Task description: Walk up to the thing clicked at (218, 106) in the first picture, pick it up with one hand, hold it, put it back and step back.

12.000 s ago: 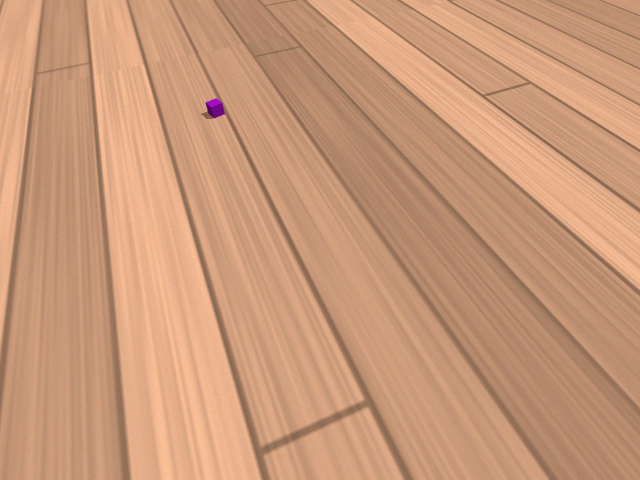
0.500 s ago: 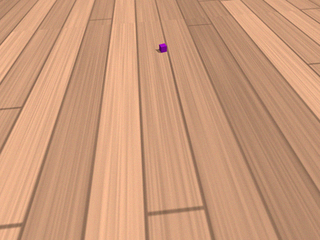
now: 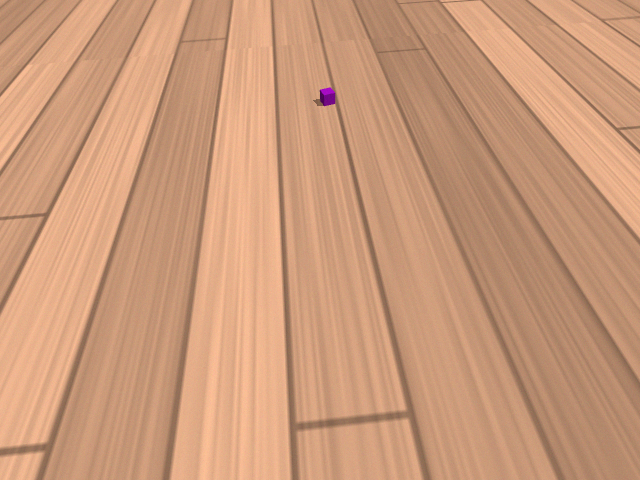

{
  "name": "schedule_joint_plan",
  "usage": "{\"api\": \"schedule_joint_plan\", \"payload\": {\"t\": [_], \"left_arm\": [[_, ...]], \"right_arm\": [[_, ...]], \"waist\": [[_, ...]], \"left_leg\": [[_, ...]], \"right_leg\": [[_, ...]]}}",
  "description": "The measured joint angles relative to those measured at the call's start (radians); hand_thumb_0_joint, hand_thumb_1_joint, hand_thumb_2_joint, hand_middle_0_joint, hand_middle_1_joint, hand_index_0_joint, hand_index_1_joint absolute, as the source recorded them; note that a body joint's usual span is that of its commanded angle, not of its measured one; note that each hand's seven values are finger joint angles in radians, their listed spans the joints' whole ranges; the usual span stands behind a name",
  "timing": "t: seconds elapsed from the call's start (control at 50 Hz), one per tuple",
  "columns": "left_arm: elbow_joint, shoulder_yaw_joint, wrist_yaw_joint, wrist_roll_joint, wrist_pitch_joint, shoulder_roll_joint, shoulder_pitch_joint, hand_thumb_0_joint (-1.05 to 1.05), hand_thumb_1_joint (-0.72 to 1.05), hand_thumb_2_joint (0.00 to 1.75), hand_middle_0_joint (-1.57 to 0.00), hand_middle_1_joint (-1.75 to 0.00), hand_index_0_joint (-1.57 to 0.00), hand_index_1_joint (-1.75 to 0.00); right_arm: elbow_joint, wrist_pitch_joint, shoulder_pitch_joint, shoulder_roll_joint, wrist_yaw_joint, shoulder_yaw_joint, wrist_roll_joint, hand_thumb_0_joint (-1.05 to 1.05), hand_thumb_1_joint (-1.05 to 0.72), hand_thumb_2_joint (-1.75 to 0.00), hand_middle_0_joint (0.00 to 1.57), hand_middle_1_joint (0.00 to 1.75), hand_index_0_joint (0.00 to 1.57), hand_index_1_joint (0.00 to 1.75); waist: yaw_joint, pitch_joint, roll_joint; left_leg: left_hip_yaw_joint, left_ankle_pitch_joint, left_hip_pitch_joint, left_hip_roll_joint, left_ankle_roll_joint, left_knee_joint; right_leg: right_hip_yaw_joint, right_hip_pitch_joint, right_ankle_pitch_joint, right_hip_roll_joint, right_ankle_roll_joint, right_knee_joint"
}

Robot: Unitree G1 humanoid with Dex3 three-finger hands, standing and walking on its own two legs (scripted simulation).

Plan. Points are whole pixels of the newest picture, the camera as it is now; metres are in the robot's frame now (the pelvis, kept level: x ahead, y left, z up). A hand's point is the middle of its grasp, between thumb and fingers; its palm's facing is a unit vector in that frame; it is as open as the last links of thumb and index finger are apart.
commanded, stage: stand
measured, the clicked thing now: (327, 96) +2.27 -0.04 -0.75
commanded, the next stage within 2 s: walk up in 0.86 s
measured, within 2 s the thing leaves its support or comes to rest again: neither
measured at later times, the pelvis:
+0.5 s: pelvis +0.00 +0.00 +0.00, yaw +0 degrees
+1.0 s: pelvis +0.02 +0.00 -0.01, yaw -9 degrees
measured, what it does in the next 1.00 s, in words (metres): stands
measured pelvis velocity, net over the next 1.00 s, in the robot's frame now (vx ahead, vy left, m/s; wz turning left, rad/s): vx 0.02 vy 0.00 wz -0.16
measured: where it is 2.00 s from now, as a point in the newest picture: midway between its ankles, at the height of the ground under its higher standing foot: (359, 368)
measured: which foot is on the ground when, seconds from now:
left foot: down 0.00-1.00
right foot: down 0.00-0.94, up 0.96-1.00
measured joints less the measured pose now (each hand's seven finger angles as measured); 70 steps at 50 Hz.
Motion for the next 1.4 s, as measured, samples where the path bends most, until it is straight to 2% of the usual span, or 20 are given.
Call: {"api": "schedule_joint_plan", "payload": {"t": [0.86,0.92,0.94,0.96,1.0,1.02,1.08,1.12,1.16,1.18,1.2,1.22,1.24,1.28,1.34,1.4], "left_arm": [[0.001,-0.001,0.001,-0.003,-0.002,-0.002,-0.01,0.0,0.9,0.9,-0.2,-0.3,-0.2,-0.3],[-0.046,0.017,-0.036,-0.002,-0.001,0.007,0.051,0.0,0.9,0.9,-0.21,-0.3,-0.2,-0.3],[-0.049,0.022,-0.045,-0.001,0.003,0.012,0.072,0.0,0.9,0.9,-0.21,-0.3,-0.2,-0.3],[-0.043,0.027,-0.052,0.0,0.01,0.016,0.085,0.01,0.9,0.9,-0.21,-0.3,-0.2,-0.3],[-0.034,0.031,-0.059,0.004,0.024,0.024,0.095,0.01,0.9,0.9,-0.21,-0.3,-0.2,-0.3],[-0.033,0.032,-0.062,0.003,0.024,0.033,0.095,0.01,0.9,0.9,-0.21,-0.3,-0.2,-0.3],[-0.043,0.044,-0.081,-0.008,0.015,0.074,0.091,0.01,0.9,0.9,-0.21,-0.3,-0.2,-0.3],[-0.062,0.055,-0.088,-0.016,0.002,0.1,0.095,0.01,0.9,0.9,-0.21,-0.3,-0.2,-0.3],[-0.082,0.066,-0.087,-0.02,-0.018,0.132,0.116,0.01,0.9,0.9,-0.21,-0.3,-0.2,-0.3],[-0.089,0.074,-0.082,-0.019,-0.032,0.151,0.125,0.01,0.9,0.9,-0.21,-0.3,-0.2,-0.3],[-0.094,0.082,-0.071,-0.016,-0.044,0.154,0.125,0.01,0.9,0.9,-0.21,-0.3,-0.2,-0.3],[-0.107,0.088,-0.057,-0.013,-0.054,0.151,0.127,0.01,0.9,0.9,-0.2,-0.3,-0.2,-0.3],[-0.119,0.089,-0.042,-0.012,-0.06,0.142,0.132,0.0,0.9,0.9,-0.2,-0.3,-0.2,-0.3],[-0.128,0.077,-0.02,-0.012,-0.065,0.107,0.16,0.0,0.9,0.9,-0.2,-0.3,-0.2,-0.3],[-0.12,0.048,-0.004,-0.016,-0.063,0.06,0.214,0.0,0.9,0.9,-0.2,-0.3,-0.2,-0.3],[-0.106,0.031,0.002,-0.02,-0.069,0.034,0.261,0.0,0.9,0.9,-0.21,-0.3,-0.2,-0.3]], "right_arm": [[-0.004,-0.002,-0.008,0.0,-0.002,0.003,0.002,0.01,-0.91,-0.9,0.21,0.3,0.2,0.3],[-0.066,-0.003,-0.011,-0.018,0.048,-0.033,-0.024,0.01,-0.9,-0.9,0.21,0.3,0.21,0.3],[-0.093,-0.011,-0.014,-0.028,0.059,-0.043,-0.026,0.01,-0.9,-0.9,0.21,0.3,0.21,0.3],[-0.12,-0.022,-0.018,-0.039,0.066,-0.053,-0.026,0.01,-0.9,-0.9,0.21,0.3,0.21,0.3],[-0.164,-0.038,-0.022,-0.064,0.071,-0.072,-0.027,0.01,-0.9,-0.9,0.21,0.3,0.21,0.3],[-0.176,-0.041,-0.021,-0.072,0.071,-0.08,-0.028,0.01,-0.9,-0.9,0.21,0.3,0.21,0.3],[-0.183,-0.044,0.004,-0.097,0.081,-0.092,-0.029,0.01,-0.9,-0.9,0.21,0.3,0.21,0.3],[-0.176,-0.034,0.018,-0.122,0.094,-0.095,-0.034,0.01,-0.9,-0.9,0.21,0.3,0.21,0.3],[-0.178,-0.019,0.025,-0.141,0.105,-0.098,-0.044,0.01,-0.9,-0.9,0.21,0.3,0.21,0.3],[-0.183,-0.013,0.026,-0.15,0.108,-0.099,-0.049,0.01,-0.9,-0.9,0.21,0.3,0.21,0.3],[-0.187,-0.006,0.023,-0.165,0.108,-0.102,-0.052,0.01,-0.9,-0.9,0.21,0.3,0.21,0.3],[-0.191,0.004,0.02,-0.176,0.108,-0.104,-0.053,0.01,-0.9,-0.9,0.21,0.3,0.21,0.3],[-0.195,0.012,0.014,-0.184,0.112,-0.104,-0.051,0.01,-0.9,-0.9,0.2,0.3,0.2,0.3],[-0.2,0.018,-0.007,-0.189,0.123,-0.094,-0.045,0.01,-0.91,-0.9,0.2,0.3,0.2,0.3],[-0.233,0.009,-0.045,-0.168,0.138,-0.07,-0.035,0.02,-0.91,-0.9,0.2,0.3,0.2,0.3],[-0.289,0.005,-0.061,-0.138,0.159,-0.052,-0.037,0.01,-0.91,-0.9,0.2,0.3,0.2,0.3]], "waist": [[0.001,-0.001,-0.001],[0.016,-0.028,-0.002],[0.014,-0.038,-0.001],[0.01,-0.048,0.006],[-0.003,-0.053,0.042],[-0.006,-0.054,0.05],[-0.01,-0.069,0.063],[-0.004,-0.082,0.076],[0.004,-0.102,0.082],[0.007,-0.112,0.087],[0.011,-0.113,0.114],[0.017,-0.11,0.138],[0.026,-0.106,0.156],[0.044,-0.095,0.185],[0.056,-0.064,0.19],[0.067,-0.039,0.157]], "left_leg": [[-0.003,-0.01,0.003,0.0,-0.001,0.001],[0.059,-0.201,-0.051,0.003,0.035,0.112],[0.084,-0.229,-0.057,0.002,0.045,0.124],[0.111,-0.202,-0.059,0.007,0.049,0.118],[0.153,-0.098,-0.045,0.037,0.037,0.096],[0.174,-0.098,-0.029,0.046,0.027,0.09],[0.217,-0.145,0.028,0.06,0.014,0.078],[0.243,-0.191,0.063,0.076,0.006,0.103],[0.272,-0.272,0.079,0.096,0.013,0.181],[0.268,-0.33,0.062,0.111,0.029,0.26],[0.22,-0.386,0.018,0.129,0.038,0.387],[0.152,-0.42,-0.05,0.123,0.033,0.535],[0.086,-0.418,-0.118,0.094,0.023,0.658],[0.015,-0.377,-0.24,0.044,0.009,0.798],[-0.008,-0.273,-0.395,0.034,0.007,0.804],[-0.028,-0.143,-0.511,0.063,0.002,0.707]], "right_leg": [[-0.003,0.004,-0.011,0.0,-0.001,0.002],[0.052,-0.078,-0.101,0.006,-0.018,0.108],[0.061,-0.111,-0.137,0.0,-0.019,0.153],[0.047,-0.16,-0.172,-0.007,-0.027,0.234],[-0.024,-0.256,-0.219,-0.022,-0.04,0.404],[-0.049,-0.29,-0.231,-0.037,-0.044,0.458],[-0.093,-0.342,-0.219,-0.092,-0.041,0.504],[-0.118,-0.336,-0.176,-0.123,-0.04,0.468],[-0.143,-0.306,-0.128,-0.145,-0.041,0.401],[-0.145,-0.294,-0.123,-0.141,-0.032,0.384],[-0.153,-0.303,-0.152,-0.118,-0.018,0.43],[-0.163,-0.31,-0.186,-0.099,-0.012,0.474],[-0.166,-0.305,-0.209,-0.083,-0.011,0.493],[-0.157,-0.258,-0.217,-0.051,-0.02,0.453],[-0.115,-0.145,-0.183,-0.028,-0.013,0.321],[-0.053,-0.043,-0.164,-0.036,0.003,0.207]]}}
